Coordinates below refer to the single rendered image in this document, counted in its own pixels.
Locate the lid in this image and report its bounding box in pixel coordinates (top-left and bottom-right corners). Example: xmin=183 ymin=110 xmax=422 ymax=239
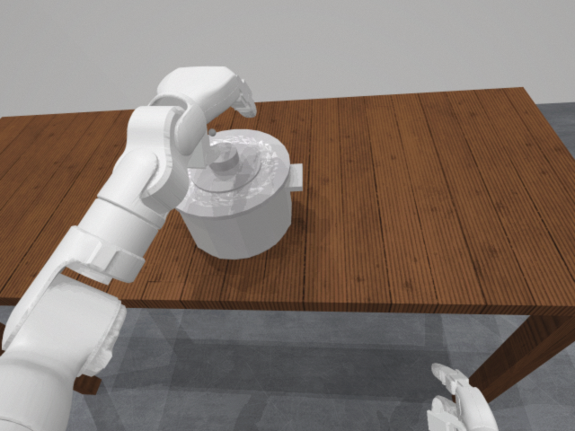
xmin=175 ymin=129 xmax=291 ymax=221

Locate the left robot upper arm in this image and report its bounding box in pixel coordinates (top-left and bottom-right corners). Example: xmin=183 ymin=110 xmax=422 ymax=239
xmin=0 ymin=273 xmax=127 ymax=431

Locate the robot left hand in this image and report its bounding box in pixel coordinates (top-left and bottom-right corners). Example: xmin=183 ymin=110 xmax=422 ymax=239
xmin=157 ymin=66 xmax=257 ymax=169

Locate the pot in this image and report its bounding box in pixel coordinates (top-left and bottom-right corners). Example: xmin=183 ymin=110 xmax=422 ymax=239
xmin=180 ymin=163 xmax=303 ymax=259

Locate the robot left forearm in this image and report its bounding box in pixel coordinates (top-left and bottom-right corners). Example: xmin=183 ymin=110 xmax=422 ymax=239
xmin=2 ymin=91 xmax=207 ymax=351

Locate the robot right hand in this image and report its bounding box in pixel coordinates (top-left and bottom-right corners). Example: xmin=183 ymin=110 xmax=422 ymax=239
xmin=427 ymin=363 xmax=499 ymax=431

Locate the knob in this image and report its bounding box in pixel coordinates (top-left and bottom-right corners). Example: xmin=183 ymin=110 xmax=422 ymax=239
xmin=209 ymin=142 xmax=239 ymax=172

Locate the table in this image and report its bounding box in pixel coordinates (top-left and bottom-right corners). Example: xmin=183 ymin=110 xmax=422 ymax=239
xmin=0 ymin=87 xmax=575 ymax=403

